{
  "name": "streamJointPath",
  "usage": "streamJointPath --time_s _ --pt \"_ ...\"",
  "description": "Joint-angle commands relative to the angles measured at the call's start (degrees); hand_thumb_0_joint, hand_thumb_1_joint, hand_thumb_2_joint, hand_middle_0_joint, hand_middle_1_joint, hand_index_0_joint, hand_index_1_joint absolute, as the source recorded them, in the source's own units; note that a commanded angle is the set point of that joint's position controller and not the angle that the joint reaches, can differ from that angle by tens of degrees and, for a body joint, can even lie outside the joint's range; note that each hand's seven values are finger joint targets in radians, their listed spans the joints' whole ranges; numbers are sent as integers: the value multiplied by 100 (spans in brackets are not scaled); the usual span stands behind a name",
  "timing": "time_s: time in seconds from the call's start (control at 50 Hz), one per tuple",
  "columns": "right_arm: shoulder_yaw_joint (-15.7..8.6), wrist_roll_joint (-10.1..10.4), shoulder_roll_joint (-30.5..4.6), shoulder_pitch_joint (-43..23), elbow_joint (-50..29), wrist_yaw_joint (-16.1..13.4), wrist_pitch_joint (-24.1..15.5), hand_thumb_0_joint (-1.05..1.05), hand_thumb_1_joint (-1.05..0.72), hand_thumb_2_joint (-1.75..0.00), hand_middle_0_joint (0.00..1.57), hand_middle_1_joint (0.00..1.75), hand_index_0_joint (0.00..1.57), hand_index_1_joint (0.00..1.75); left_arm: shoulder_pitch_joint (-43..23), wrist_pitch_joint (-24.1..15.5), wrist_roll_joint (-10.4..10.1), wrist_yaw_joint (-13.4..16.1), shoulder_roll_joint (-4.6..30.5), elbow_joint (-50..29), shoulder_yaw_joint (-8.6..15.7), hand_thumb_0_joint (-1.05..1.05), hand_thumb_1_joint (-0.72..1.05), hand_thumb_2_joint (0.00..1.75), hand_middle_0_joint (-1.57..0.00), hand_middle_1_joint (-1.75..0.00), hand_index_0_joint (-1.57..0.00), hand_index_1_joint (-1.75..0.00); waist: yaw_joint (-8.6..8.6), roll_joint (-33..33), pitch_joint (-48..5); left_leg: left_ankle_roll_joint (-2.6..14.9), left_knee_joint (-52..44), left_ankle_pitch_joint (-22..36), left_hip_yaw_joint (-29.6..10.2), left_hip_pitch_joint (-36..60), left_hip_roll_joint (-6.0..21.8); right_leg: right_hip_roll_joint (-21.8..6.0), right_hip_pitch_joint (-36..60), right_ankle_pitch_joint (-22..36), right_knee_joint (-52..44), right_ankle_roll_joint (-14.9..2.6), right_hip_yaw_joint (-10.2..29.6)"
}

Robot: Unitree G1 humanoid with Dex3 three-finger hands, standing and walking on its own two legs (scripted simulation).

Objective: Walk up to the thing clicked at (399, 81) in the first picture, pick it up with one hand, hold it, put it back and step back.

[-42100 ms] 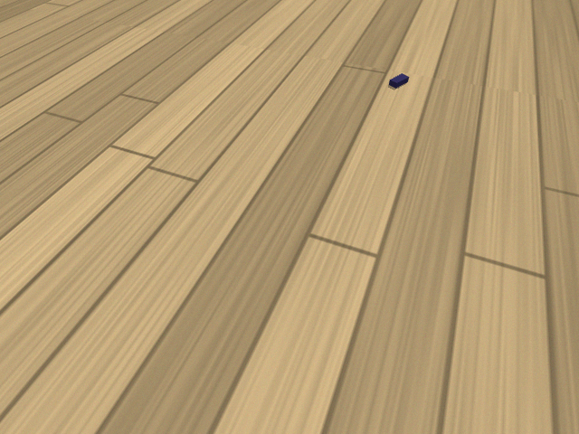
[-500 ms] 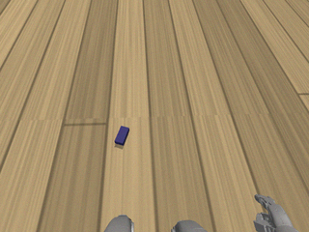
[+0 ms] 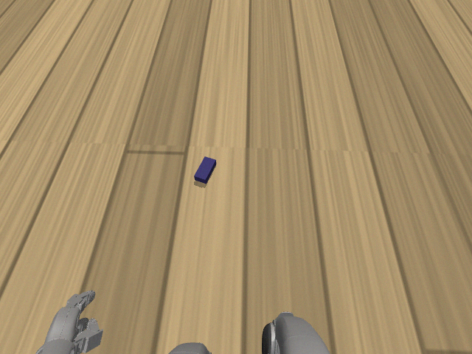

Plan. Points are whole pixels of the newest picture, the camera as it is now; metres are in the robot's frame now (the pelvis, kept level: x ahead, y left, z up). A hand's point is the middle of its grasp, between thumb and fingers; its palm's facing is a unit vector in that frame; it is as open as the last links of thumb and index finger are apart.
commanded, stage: step back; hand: left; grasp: from above
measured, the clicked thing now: (205, 169) +0.93 +0.14 -0.73
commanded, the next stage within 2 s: stand in 1.72 s
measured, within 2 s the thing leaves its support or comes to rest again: neither
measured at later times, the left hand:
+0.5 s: hand out of the picture -0.10 +0.26 -0.12, palm faces -0.04 -0.90 -0.44, open 7.4 cm
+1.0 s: hand out of the picture -0.05 +0.25 -0.12, palm faces +0.00 -0.92 -0.39, open 7.4 cm
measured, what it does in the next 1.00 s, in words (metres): walks backwards: right foot, then left foot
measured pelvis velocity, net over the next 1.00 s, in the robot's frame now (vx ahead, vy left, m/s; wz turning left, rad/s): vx -0.14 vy -0.02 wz -0.01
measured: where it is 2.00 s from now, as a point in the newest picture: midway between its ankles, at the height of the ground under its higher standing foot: outside the picture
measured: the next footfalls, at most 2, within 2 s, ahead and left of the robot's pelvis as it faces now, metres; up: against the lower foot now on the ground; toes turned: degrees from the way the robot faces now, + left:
right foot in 0.30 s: -0.12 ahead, -0.15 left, +0.00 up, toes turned -2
left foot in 0.60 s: -0.11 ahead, +0.12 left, +0.00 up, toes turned -4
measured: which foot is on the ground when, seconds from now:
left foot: down 0.00-0.34, up 0.36-0.58, down 0.60-0.90, up 0.92-1.00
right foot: down 0.00-0.00, up 0.02-0.28, down 0.30-0.64, up 0.66-0.86, down 0.88-1.00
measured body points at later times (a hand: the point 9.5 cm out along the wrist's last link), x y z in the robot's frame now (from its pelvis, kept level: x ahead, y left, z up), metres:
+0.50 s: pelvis -0.14 -0.02 +0.01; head -0.13 -0.04 +0.46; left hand -0.10 +0.30 -0.09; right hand -0.05 -0.34 -0.11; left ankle -0.11 +0.13 -0.67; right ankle -0.16 -0.15 -0.71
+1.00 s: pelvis -0.14 -0.02 +0.01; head -0.13 -0.03 +0.46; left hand -0.05 +0.29 -0.10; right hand -0.09 -0.34 -0.12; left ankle -0.14 +0.11 -0.69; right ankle -0.11 -0.13 -0.71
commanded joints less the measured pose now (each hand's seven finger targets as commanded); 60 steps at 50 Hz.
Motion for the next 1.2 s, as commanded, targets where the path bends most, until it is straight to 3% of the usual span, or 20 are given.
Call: streamJointPath --time_s 0.0,0.02,0.1,0.26,0.3,0.34,0.42,0.5,0.56,0.58,0.62,0.64,0.66,0.72,0.78,0.84,0.88,0.92,1.12,1.18 --pt "-594 -55 -2394 -22 -591 -17 -95 0 -90 -90 20 30 20 30 -225 -19 -118 95 1189 -472 394 0 90 90 -20 -30 -20 -30 -232 1914 -1229 1771 -2145 1479 -3161 -951 2717 740 92 -2432 1987 89 509" --pt "-609 -91 -2331 -506 -716 -70 -169 0 -90 -90 20 30 20 30 -223 2 -50 94 1362 -391 440 0 90 90 -20 -30 -20 -30 -82 1643 -892 1964 -2218 1450 -3414 -1591 2996 549 326 -2429 2889 66 1214" --pt "-335 -108 -1463 -954 -806 -86 -164 0 -90 -90 20 30 20 30 631 10 -153 1 1113 134 404 0 90 90 -20 -30 -20 -30 386 805 -942 1184 -1509 2304 -1089 -1009 1690 1050 100 -1540 3326 27 1111" --pt "-430 -22 -1606 -518 -559 52 68 0 -90 -90 20 30 20 30 1194 -472 -65 50 837 728 231 0 90 90 -20 -30 -20 -30 87 1464 -1805 956 -260 1440 -716 623 1374 674 1300 -509 -2391 141 34" --pt "-251 53 -1060 -472 -641 85 80 0 -90 -90 20 30 20 30 1217 -568 90 88 1423 903 375 0 90 90 -20 -30 -20 -30 75 158 -1616 432 838 100 -453 -1342 690 -132 2314 -373 -2276 -153 1820" --pt "-373 8 -1324 -1018 -757 10 80 0 -90 -90 20 30 20 30 562 -537 155 108 2353 572 537 0 90 90 -20 -30 -20 -30 439 -1032 -916 -90 1776 -1218 -1081 -1396 412 -2001 89 -1803 -2736 -1377 3946" --pt "-351 106 -1231 -625 -348 108 -11 0 -90 -90 20 30 20 30 132 -612 60 117 1501 615 348 0 90 90 -20 -30 -20 -30 -28 -333 -633 -114 2081 -333 -881 -1252 98 -817 520 -131 -1977 -885 1613" --pt "-295 5 -1163 -904 -428 216 -140 0 -90 -90 20 30 20 30 775 -622 136 53 1651 751 418 0 90 90 -20 -30 -20 -30 404 -801 -704 -160 549 -714 -357 -1346 326 -747 1256 -1496 -2060 -818 1693" --pt "-353 -22 -1045 -380 -176 230 -306 0 -90 -90 20 30 20 30 675 -517 57 -14 1609 753 377 0 90 90 -20 -30 -20 -30 179 -805 -1047 -90 -1458 -288 118 -175 205 -733 1314 -698 -1396 -727 1390" --pt "-436 -56 -1119 -230 -40 194 -350 0 -90 -90 20 30 20 30 798 -469 46 -31 1362 754 256 0 90 90 -20 -30 -20 -30 122 -450 -1192 -22 -1841 148 -50 566 119 -523 954 -316 -811 -540 1137" --pt "-629 -126 -1841 73 -1 138 -435 0 -90 -90 20 30 20 30 802 -467 -80 -52 651 645 66 0 90 90 -20 -30 -20 -30 -8 1554 -1364 727 -2396 -847 -3153 1593 1937 569 -1067 -1612 1141 -11 64" --pt "-705 -34 -2328 166 33 168 -413 0 -90 -90 20 30 20 30 244 -483 6 16 1363 670 265 0 90 90 -20 -30 -20 -30 -273 1193 -955 1476 -2559 -1888 -3781 387 2440 232 -748 -2202 1392 -25 624" --pt "-714 -6 -2234 -141 -6 174 -405 0 -90 -90 20 30 20 30 256 -513 -23 -18 1560 692 283 0 90 90 -20 -30 -20 -30 -98 1031 -650 1600 -2575 -2036 -3543 -57 2489 64 -476 -2016 1418 -79 713" --pt "-505 -61 -1560 -358 -83 171 -446 0 -90 -90 20 30 20 30 698 -582 -61 -139 1261 853 247 0 90 90 -20 -30 -20 -30 77 961 -594 1058 -2102 -822 -1902 181 1618 102 -379 -1424 643 -69 428" --pt "-522 -44 -1631 -243 -19 188 -434 0 -90 -90 20 30 20 30 621 -589 -57 -173 1099 900 277 0 90 90 -20 -30 -20 -30 -48 1275 -713 967 -2035 -364 -1690 -228 1505 336 463 -1164 -81 23 108" --pt "-348 58 -1221 -580 -109 186 -295 0 -90 -90 20 30 20 30 1124 -679 -23 -65 1006 1199 294 0 90 90 -20 -30 -20 -30 393 950 -1059 587 -822 248 -859 -992 1074 606 2094 -184 -1609 -16 -109" --pt "-137 135 -618 -444 -248 124 -284 0 -90 -90 20 30 20 30 1448 -731 98 28 1572 1239 444 0 90 90 -20 -30 -20 -30 556 -607 -1259 120 1008 -672 -516 -2127 -6 -870 2708 -916 -2496 -383 2346" --pt "-325 56 -1223 -160 -5 41 -232 0 -90 -90 20 30 20 30 460 -697 94 7 1943 910 471 0 90 90 -20 -30 -20 -30 285 -223 -829 11 1804 -1309 -705 -1486 406 -2075 994 -2688 -3014 -1339 3473" --pt "-294 16 -999 324 541 77 -370 0 -90 -90 20 30 20 30 -194 -608 -93 -32 1282 944 174 0 90 90 -20 -30 -20 -30 -142 -326 -1161 -42 -1233 923 141 289 282 -698 827 1115 -1124 -500 736" --pt "-345 -3 -1650 -514 293 16 -436 0 -90 -90 20 30 20 30 143 -476 -237 -28 909 1056 52 0 90 90 -20 -30 -20 -30 228 904 -1384 773 -1693 1520 -1887 -94 1832 307 807 -572 -280 67 133"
